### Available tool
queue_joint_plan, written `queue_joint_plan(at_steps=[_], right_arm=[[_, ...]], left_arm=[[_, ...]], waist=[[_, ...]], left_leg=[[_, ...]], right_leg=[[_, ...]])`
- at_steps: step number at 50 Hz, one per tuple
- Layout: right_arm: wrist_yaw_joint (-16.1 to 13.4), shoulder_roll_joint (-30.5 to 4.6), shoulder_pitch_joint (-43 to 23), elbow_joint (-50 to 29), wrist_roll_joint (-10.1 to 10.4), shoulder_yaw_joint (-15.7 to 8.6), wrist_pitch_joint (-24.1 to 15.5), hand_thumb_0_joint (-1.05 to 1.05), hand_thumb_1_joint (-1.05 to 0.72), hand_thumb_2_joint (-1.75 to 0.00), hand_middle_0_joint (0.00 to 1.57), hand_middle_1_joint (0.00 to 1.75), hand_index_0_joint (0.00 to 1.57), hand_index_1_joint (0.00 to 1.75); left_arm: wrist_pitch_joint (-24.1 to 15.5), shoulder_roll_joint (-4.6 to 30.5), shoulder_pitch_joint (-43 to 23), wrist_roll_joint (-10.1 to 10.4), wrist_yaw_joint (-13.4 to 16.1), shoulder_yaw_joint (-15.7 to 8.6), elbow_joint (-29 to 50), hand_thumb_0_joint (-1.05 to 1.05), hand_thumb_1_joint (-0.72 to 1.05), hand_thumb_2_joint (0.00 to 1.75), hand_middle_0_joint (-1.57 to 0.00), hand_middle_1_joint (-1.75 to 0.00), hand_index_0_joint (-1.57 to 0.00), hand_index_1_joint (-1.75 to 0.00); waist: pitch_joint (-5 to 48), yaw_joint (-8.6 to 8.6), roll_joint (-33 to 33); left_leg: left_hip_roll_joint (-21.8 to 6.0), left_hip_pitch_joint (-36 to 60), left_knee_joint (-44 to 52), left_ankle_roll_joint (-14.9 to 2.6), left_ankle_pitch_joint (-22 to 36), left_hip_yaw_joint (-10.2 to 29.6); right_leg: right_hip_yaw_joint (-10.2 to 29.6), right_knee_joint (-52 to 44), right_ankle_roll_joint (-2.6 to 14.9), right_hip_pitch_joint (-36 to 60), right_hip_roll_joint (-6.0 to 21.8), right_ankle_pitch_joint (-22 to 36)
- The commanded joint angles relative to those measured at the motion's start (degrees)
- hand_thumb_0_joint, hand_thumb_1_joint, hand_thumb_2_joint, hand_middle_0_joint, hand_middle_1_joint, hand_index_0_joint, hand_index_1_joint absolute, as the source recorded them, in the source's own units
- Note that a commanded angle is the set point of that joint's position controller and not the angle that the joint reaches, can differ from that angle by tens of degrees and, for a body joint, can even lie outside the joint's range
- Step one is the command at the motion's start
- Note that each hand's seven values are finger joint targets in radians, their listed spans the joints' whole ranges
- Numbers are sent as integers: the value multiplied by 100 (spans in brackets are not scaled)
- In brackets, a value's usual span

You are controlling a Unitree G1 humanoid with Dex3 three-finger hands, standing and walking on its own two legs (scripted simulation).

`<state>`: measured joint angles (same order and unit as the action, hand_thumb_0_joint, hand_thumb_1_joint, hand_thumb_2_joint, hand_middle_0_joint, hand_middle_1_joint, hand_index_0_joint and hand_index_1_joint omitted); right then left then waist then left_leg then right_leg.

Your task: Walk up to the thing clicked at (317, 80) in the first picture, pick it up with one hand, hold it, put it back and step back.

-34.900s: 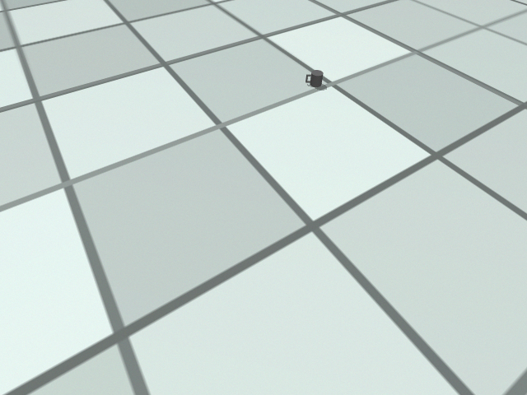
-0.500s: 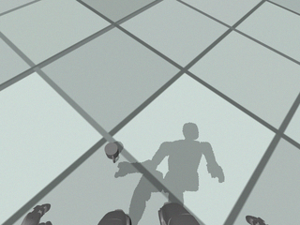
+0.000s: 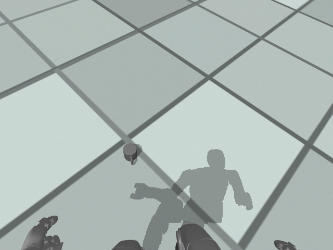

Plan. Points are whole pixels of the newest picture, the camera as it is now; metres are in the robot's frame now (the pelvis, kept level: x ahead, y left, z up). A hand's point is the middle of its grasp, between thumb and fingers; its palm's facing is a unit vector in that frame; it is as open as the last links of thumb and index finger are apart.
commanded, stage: step back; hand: left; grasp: from above
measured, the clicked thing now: (130, 154) +0.67 +0.18 -0.71
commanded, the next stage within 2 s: none
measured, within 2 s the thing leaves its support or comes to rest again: neither
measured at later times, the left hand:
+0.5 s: hand out of the picture -0.08 +0.22 -0.13, palm faces -0.05 -0.90 -0.43, open 7.4 cm
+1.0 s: hand out of the picture -0.27 +0.19 -0.14, palm faces -0.03 -0.91 -0.41, open 7.4 cm
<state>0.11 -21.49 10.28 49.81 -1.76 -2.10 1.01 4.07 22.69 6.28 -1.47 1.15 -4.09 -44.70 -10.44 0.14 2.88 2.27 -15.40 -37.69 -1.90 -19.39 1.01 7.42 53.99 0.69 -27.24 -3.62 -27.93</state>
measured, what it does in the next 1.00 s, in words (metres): walks backwards: right foot, then left foot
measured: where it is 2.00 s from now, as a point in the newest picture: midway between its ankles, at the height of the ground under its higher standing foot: outside the picture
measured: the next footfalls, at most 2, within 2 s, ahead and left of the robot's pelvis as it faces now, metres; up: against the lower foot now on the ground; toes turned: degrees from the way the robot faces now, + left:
right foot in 0.30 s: -0.11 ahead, -0.17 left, +0.00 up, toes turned -2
left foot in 0.64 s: -0.21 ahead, +0.07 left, +0.00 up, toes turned +0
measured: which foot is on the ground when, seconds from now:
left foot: down 0.00-0.34, up 0.36-0.62, down 0.64-0.96, up 0.98-1.00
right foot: up 0.00-0.28, down 0.30-0.66, up 0.68-0.92, down 0.94-1.00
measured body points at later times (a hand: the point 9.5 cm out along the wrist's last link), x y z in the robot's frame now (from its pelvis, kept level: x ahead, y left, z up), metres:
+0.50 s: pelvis -0.17 -0.05 +0.00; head -0.13 -0.08 +0.45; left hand -0.08 +0.26 -0.10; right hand -0.09 -0.38 -0.12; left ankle -0.15 +0.09 -0.65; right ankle -0.15 -0.17 -0.72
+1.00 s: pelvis -0.34 -0.08 +0.00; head -0.31 -0.09 +0.44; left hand -0.27 +0.24 -0.12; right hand -0.23 -0.39 -0.12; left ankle -0.26 +0.06 -0.71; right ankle -0.35 -0.19 -0.72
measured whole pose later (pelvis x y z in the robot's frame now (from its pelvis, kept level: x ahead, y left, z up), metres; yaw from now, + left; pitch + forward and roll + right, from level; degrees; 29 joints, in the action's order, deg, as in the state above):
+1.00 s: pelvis -0.34 -0.08 +0.00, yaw -2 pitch -3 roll -1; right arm -0.5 -23.1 7.3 50.0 -1.7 -2.6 2.5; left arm 0.6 20.5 11.7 -2.6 0.0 -3.4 -53.0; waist -6.8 -1.3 -3.4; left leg -1.6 -24.9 -45.3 -0.2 -23.3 4.9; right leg 1.7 37.9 1.8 -13.6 -3.8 -21.3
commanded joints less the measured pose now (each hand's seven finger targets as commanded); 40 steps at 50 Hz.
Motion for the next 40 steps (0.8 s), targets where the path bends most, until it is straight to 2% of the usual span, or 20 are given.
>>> queue_joint_plan(at_steps=[1, 9, 12, 14, 15, 16, 17, 18, 20, 21, 26, 28, 30, 31, 32, 33, 34, 36, 38, 40], right_arm=[[-203, -1543, -383, -583, -29, -466, -174, 0, -90, -90, 20, 30, 20, 30], [-224, -1547, 131, -714, -5, -536, -127, 0, -90, -90, 20, 30, 20, 30], [-195, -1671, -324, -860, -7, -547, -45, 0, -90, -90, 20, 30, 20, 30], [-176, -1702, -336, -840, 15, -526, 65, 0, -90, -90, 20, 30, 20, 30], [-164, -1498, -248, -817, 64, -463, 96, 0, -90, -90, 20, 30, 20, 30], [-158, -1160, -210, -914, 118, -389, 95, 0, -90, -90, 20, 30, 20, 30], [-264, -1174, -532, -940, 134, -436, 105, 0, -90, -90, 20, 30, 20, 30], [-278, -1421, -569, -894, 119, -526, 122, 0, -90, -90, 20, 30, 20, 30], [-238, -1334, 110, -518, 198, -452, 92, 0, -90, -90, 20, 30, 20, 30], [-227, -1287, 265, -452, 206, -422, 71, 0, -90, -90, 20, 30, 20, 30], [-204, -1110, 20, -547, 85, -318, 10, 0, -90, -90, 20, 30, 20, 30], [-193, -1096, 216, -508, 63, -323, -8, 0, -90, -90, 20, 30, 20, 30], [-169, -1078, 620, -306, 34, -376, -21, 0, -90, -90, 20, 30, 20, 30], [-171, -1095, 838, -197, 32, -393, -42, 0, -90, -90, 20, 30, 20, 30], [-172, -1363, 718, -229, -42, -480, -45, 0, -90, -90, 20, 30, 20, 30], [-136, -1942, 437, -351, -86, -596, -19, 0, -90, -90, 20, 30, 20, 30], [-93, -2303, 361, -464, -43, -649, -13, 0, -90, -90, 20, 30, 20, 30], [-164, -1751, -21, -454, -70, -492, -79, 0, -90, -90, 20, 30, 20, 30], [-211, -1561, -378, -539, -40, -402, -64, 0, -90, -90, 20, 30, 20, 30], [-185, -1434, -331, -505, -69, -398, -51, 0, -90, -90, 20, 30, 20, 30]], left_arm=[[-134, 1056, 370, 92, 74, -394, 314, 0, 90, 90, -20, -30, -20, -30], [-170, 963, 442, 18, -36, -391, 340, 0, 90, 90, -20, -30, -20, -30], [-192, 938, 967, 25, -72, -386, 97, 0, 90, 90, -20, -30, -20, -30], [-226, 889, 1380, 4, -103, -412, -214, 0, 90, 90, -20, -30, -20, -30], [-257, 1055, 1339, -72, -93, -458, -232, 0, 90, 90, -20, -30, -20, -30], [-279, 1525, 1334, -156, -114, -592, -131, 0, 90, 90, -20, -30, -20, -30], [-242, 2214, 825, -139, -102, -692, 132, 0, 90, 90, -20, -30, -20, -30], [-281, 2115, 447, -128, -68, -647, 306, 0, 90, 90, -20, -30, -20, -30], [-313, 1475, -461, -99, 9, -459, 441, 0, 90, 90, -20, -30, -20, -30], [-315, 1375, -479, -134, 17, -482, 442, 0, 90, 90, -20, -30, -20, -30], [-269, 1273, 342, -145, 86, -424, 347, 0, 90, 90, -20, -30, -20, -30], [-238, 1343, 300, -94, 110, -426, 389, 0, 90, 90, -20, -30, -20, -30], [-174, 1332, 126, -16, 88, -369, 437, 0, 90, 90, -20, -30, -20, -30], [-137, 1271, 128, 27, 62, -331, 444, 0, 90, 90, -20, -30, -20, -30], [-121, 1078, 334, 34, 43, -230, 458, 0, 90, 90, -20, -30, -20, -30], [-133, 869, 286, 80, 36, -170, 496, 0, 90, 90, -20, -30, -20, -30], [-125, 1135, -288, 48, 129, -325, 562, 0, 90, 90, -20, -30, -20, -30], [-90, 1057, -193, 88, 117, -330, 369, 0, 90, 90, -20, -30, -20, -30], [-100, 1081, 329, 133, 81, -325, 126, 0, 90, 90, -20, -30, -20, -30], [-174, 982, 399, 77, 29, -315, 69, 0, 90, 90, -20, -30, -20, -30]], waist=[[928, -209, -919], [1300, 198, -1210], [1486, -71, -1555], [1627, -218, -1407], [1471, -192, -1050], [1137, -216, 318], [872, -500, 1666], [411, -323, 1197], [394, 237, 332], [492, 233, 517], [929, -342, 786], [1137, -286, 944], [1399, -82, 831], [1514, -5, 555], [1551, -91, 63], [1442, -106, -1259], [1314, 276, -1607], [1173, -5, -732], [1077, -268, -861], [1081, -191, -1072]], left_leg=[[-1777, 124, 1357, -1041, 3127, 1393], [-1817, 1039, 1078, -1305, 2746, 1263], [-1832, 575, 936, -1036, 2154, 1217], [-1476, -40, 587, -748, 1658, 899], [-1127, -739, 347, -416, 816, 835], [-175, -1952, -698, 0, -635, 608], [339, -1504, -2275, 210, -1625, 446], [91, -1281, -3081, 279, -1465, 1064], [425, -1299, -3423, 205, -712, 1006], [440, -1147, -3403, 263, -623, 815], [187, -1319, -1641, 332, -1111, 347], [-43, -980, -626, 258, -1079, 171], [-24, -217, 711, 148, -214, -130], [-25, 150, 1456, 109, 608, -200], [-649, 705, 1553, -115, 943, 785], [-1901, 890, 1665, -781, 1790, 2396], [-2587, -190, 1861, -1554, 2252, 3001], [-2013, -151, 1430, -1337, 3271, 1950], [-1768, -285, 1211, -1172, 3145, 1326], [-1583, 67, 1127, -1123, 2619, 1190]], right_leg=[[520, 2051, 47, -200, -279, -143], [-22, 389, -290, 77, 39, -247], [-339, -1260, -96, 916, 362, 103], [-810, -2822, 24, 1908, 201, 1074], [-495, -2935, 124, 2183, 307, 1166], [1264, -3222, 496, 2163, 1353, 676], [2737, -4028, 1520, 269, 2733, 209], [2853, -4212, 1662, -506, 2914, 111], [914, -3307, 1083, -81, 1887, 1583], [584, -3121, 1014, 74, 1715, 1782], [466, -2666, 1072, 1808, 1770, 2982], [625, -2467, 1060, 2085, 1940, 3460], [448, -2063, 914, 1937, 1798, 3458], [268, -1771, 679, 1845, 1644, 3235], [139, -1413, 388, 948, 1342, 2488], [-652, -473, 44, -181, 378, 602], [-417, 692, -37, 179, 141, -1100], [344, 1724, 74, 142, -81, -659], [136, 1925, 33, 242, -93, -220], [-85, 975, -47, 319, 40, -263]])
